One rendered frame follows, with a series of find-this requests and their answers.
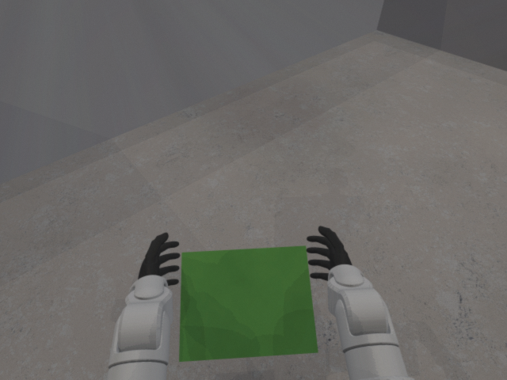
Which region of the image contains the right robot forearm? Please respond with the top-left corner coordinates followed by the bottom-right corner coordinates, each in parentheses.
top-left (327, 264), bottom-right (415, 380)

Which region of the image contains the robot right hand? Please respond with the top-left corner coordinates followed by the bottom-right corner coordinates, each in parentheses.
top-left (307, 226), bottom-right (352, 281)

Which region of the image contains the robot left hand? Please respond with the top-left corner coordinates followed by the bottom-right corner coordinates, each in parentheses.
top-left (138, 233), bottom-right (180, 286)

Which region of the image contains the left robot forearm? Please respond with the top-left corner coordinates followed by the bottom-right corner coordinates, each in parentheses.
top-left (107, 275), bottom-right (173, 380)

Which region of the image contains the carton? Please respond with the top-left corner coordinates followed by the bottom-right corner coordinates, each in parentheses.
top-left (179, 246), bottom-right (318, 362)

